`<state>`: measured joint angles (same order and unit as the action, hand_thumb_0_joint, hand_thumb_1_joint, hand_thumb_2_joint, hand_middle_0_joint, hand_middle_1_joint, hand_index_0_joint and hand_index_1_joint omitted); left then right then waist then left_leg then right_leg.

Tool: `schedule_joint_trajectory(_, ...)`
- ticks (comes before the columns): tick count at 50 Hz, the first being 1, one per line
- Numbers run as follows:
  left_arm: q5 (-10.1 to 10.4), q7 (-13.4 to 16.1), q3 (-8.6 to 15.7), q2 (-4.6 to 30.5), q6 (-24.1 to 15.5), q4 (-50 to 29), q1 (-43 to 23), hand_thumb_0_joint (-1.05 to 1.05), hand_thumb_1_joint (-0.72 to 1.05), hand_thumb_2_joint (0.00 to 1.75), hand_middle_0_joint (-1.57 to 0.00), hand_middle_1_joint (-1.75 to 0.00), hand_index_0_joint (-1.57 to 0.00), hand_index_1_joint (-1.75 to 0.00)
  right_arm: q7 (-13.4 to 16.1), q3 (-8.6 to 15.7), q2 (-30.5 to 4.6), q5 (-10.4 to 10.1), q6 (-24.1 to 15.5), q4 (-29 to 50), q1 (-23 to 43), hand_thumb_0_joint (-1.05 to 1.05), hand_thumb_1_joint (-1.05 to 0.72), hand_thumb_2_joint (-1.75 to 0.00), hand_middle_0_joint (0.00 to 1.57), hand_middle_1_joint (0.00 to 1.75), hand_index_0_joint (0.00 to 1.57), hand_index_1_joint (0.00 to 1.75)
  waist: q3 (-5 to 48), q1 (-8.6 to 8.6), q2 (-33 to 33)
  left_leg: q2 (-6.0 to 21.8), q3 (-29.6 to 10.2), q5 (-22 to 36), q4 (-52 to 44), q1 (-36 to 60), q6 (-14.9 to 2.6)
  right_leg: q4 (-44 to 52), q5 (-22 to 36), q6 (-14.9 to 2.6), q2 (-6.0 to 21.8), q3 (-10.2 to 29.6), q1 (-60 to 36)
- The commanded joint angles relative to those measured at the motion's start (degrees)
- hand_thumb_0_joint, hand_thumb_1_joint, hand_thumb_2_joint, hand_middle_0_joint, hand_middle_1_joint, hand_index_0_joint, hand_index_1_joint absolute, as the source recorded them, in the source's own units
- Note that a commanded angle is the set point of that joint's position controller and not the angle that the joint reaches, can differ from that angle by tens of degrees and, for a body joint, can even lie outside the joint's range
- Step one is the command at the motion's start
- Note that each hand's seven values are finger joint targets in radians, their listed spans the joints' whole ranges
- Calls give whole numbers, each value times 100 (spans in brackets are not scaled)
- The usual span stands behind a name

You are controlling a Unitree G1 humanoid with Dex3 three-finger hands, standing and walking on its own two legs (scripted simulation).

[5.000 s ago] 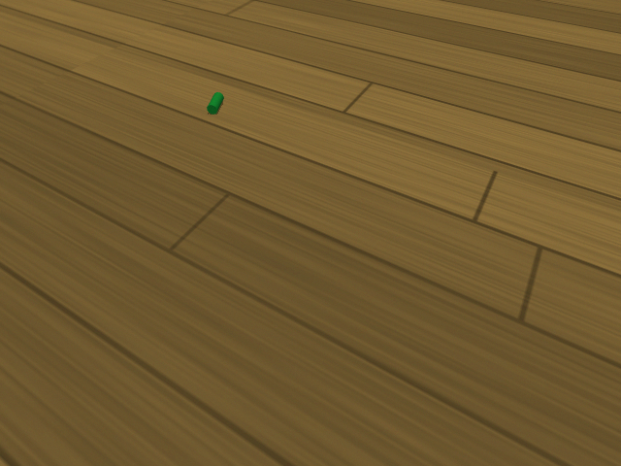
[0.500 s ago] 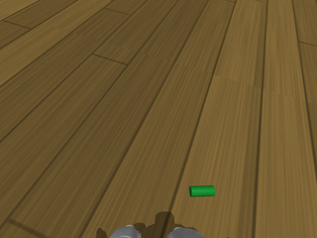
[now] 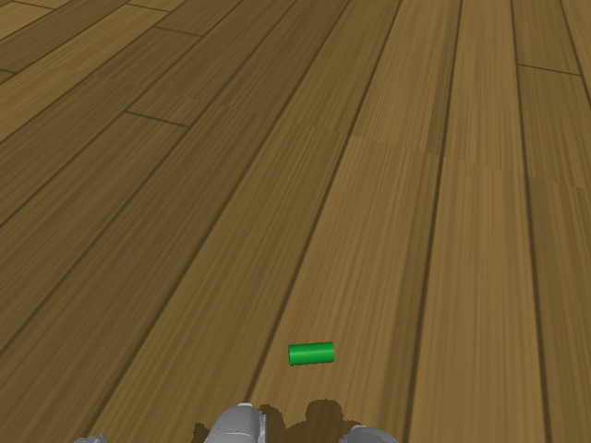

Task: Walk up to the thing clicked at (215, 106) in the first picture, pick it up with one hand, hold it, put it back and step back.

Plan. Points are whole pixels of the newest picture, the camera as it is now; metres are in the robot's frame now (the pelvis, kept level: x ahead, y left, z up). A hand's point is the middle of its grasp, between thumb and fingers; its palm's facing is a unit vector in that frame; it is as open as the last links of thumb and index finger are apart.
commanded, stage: walk up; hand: left
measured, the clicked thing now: (311, 353) +0.47 -0.04 -0.71
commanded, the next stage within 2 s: none
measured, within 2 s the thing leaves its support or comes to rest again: neither
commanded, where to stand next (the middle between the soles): +0.08 -0.31 m, yaw +5 degrees
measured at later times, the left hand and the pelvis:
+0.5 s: hand out of the picture +0.10 +0.06 -0.16, palm faces -0.02 -0.91 -0.40, open 7.3 cm; pelvis -0.01 -0.25 -0.03, yaw +2 degrees
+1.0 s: hand out of the picture +0.04 -0.10 -0.12, palm faces +0.11 -0.93 -0.36, open 7.3 cm; pelvis +0.00 -0.36 +0.03, yaw +7 degrees
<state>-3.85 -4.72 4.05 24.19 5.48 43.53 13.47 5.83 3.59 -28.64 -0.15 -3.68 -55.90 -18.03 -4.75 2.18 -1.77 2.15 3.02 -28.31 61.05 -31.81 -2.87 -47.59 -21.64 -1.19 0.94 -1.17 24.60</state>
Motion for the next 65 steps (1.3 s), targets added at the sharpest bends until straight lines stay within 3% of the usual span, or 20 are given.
schedule_joint_trajectory(1,1,142,391,1396,-123,-802,-811,0,90,90,-20,-30,-20,-30,82,305,-1014,-35,-194,-134,-1758,0,-90,-90,20,30,20,30,306,-540,-929,-94,26,1187,-2365,1739,-124,1182,1097,-1184,781,1111,367)
schedule_joint_trajectory(2,39,159,261,1083,-115,-811,-633,0,90,90,-20,-30,-20,-30,123,373,-1210,62,-252,-95,-1933,0,-90,-90,20,30,20,30,432,-649,-325,194,-721,1405,-3126,2419,-21,236,1000,-820,593,835,799)
schedule_joint_trajectory(4,30,210,260,1068,-68,-828,-197,0,90,90,-20,-30,-20,-30,274,626,-2179,169,-286,390,-1437,0,-90,-90,20,30,20,30,420,-391,464,2631,-4470,1614,-3976,2771,-705,-1602,-807,-66,-57,1025,2188)
schedule_joint_trajectory(5,20,252,392,1555,-23,-731,-160,0,90,90,-20,-30,-20,-30,265,657,-2303,20,-278,450,-1240,0,-90,-90,20,30,20,30,379,-402,125,2822,-4532,1629,-3904,2361,-1037,-2124,-1026,-6,92,1413,2095)
schedule_joint_trajectory(9,98,162,576,1550,-58,-628,-197,0,90,90,-20,-30,-20,-30,230,541,-1704,84,-254,619,-767,0,-90,-90,20,30,20,30,151,-170,609,1602,-2146,1431,-3350,1165,-1065,-2747,-106,49,124,1329,1393)
schedule_joint_trajectory(18,93,-34,635,1468,-47,-710,-339,0,90,90,-20,-30,-20,-30,138,719,-2141,297,-189,853,-411,0,-90,-90,20,30,20,30,339,-231,1537,1569,-1807,63,-3062,499,-1049,-943,-919,247,475,372,740)
schedule_joint_trajectory(21,1,20,786,1460,-115,-117,1057,0,90,90,-20,-30,-20,-30,127,486,-1525,354,-12,710,-183,0,-90,-90,20,30,20,30,885,608,197,550,-317,52,-905,-943,-300,742,-520,25,-137,-121,-1551)
schedule_joint_trajectory(22,-130,62,825,1834,-181,-96,1488,0,90,90,-20,-30,-20,-30,118,266,-901,261,48,814,-105,0,-90,-90,20,30,20,30,484,968,-1518,-107,181,-706,1077,-2213,-7,1742,-1671,-247,743,1604,-1239)
schedule_joint_trajectory(23,-11,128,831,2386,-218,-462,424,0,90,90,-20,-30,-20,-30,260,390,-990,170,82,1052,380,0,-90,-90,20,30,20,30,94,531,-2167,-453,-607,-996,1542,-2156,8,3489,-2120,-663,1573,4012,-148)
schedule_joint_trajectory(24,66,190,809,2362,-251,-672,-242,0,90,90,-20,-30,-20,-30,292,443,-1179,103,41,903,405,0,-90,-90,20,30,20,30,-132,174,-1253,-197,-1047,-541,1622,-1631,33,3671,-2205,-714,1696,4189,106)
schedule_joint_trajectory(28,54,243,606,1668,-226,-559,-628,0,90,90,-20,-30,-20,-30,158,383,-1282,-5,-22,-36,-914,0,-90,-90,20,30,20,30,202,-306,-1210,73,-216,-54,651,-235,62,2148,-893,-1178,1151,1951,-24)
schedule_joint_trajectory(32,164,341,386,1387,-367,-238,-349,0,90,90,-20,-30,-20,-30,-162,221,-866,97,-50,196,-478,0,-90,-90,20,30,20,30,195,-124,-623,-48,-239,-77,-939,646,-125,2131,-260,-1318,1491,2171,-83)
schedule_joint_trajectory(35,406,413,126,1110,-487,76,-210,0,90,90,-20,-30,-20,-30,-277,129,-670,144,-142,337,-253,0,-90,-90,20,30,20,30,480,-315,40,-120,-687,995,-3222,2268,-264,1338,990,-686,1382,1579,254)
schedule_joint_trajectory(37,526,420,7,777,-529,254,11,0,90,90,-20,-30,-20,-30,-286,213,-1252,192,-171,651,404,0,-90,-90,20,30,20,30,506,-97,1125,1649,-3327,699,-3953,2389,-1160,307,-305,225,233,347,804)
schedule_joint_trajectory(38,456,498,118,1143,-561,410,-96,0,90,90,-20,-30,-20,-30,-338,218,-1279,134,-137,645,526,0,-90,-90,20,30,20,30,485,-172,727,1958,-3380,1370,-3641,1773,-1600,186,-1056,143,282,496,146)
schedule_joint_trajectory(42,388,507,83,991,-779,706,-110,0,90,90,-20,-30,-20,-30,-424,-12,-668,-9,-31,425,813,0,-90,-90,20,30,20,30,468,94,558,760,-1331,2838,-2868,1161,-389,2060,1052,63,504,765,-1226)
schedule_joint_trajectory(44,329,538,140,1354,-889,794,-309,0,90,90,-20,-30,-20,-30,-465,-42,-511,-48,122,293,768,0,-90,-90,20,30,20,30,364,-85,105,-82,-622,1001,-2261,691,48,3005,623,-222,1625,2277,-1506)
schedule_joint_trajectory(51,251,657,193,1117,-886,1072,-529,0,90,90,-20,-30,-20,-30,-469,10,-519,-24,351,-177,736,0,-90,-90,20,30,20,30,582,13,-466,-324,-1040,771,-2010,605,166,3517,1035,700,1274,1269,-2413)
schedule_joint_trajectory(56,207,663,281,944,-817,1135,-499,0,90,90,-20,-30,-20,-30,-402,13,-504,59,391,-403,745,0,-90,-90,20,30,20,30,424,41,-547,-238,-923,997,-1772,596,232,3421,1643,624,1084,600,-2399)
schedule_joint_trajectory(65,189,523,351,1031,-699,997,-770,0,90,90,-20,-30,-20,-30,-421,11,-519,163,361,-537,759,0,-90,-90,20,30,20,30,175,-86,-465,154,-462,745,-2333,1116,119,3548,410,-147,1423,583,-1676)
